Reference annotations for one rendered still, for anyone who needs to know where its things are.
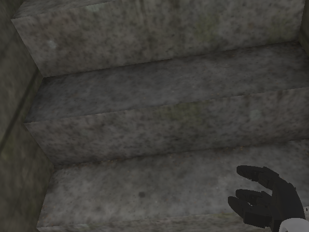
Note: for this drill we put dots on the robot right hand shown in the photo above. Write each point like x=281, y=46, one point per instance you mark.
x=266, y=210

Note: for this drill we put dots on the robot right forearm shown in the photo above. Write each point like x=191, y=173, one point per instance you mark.
x=294, y=224

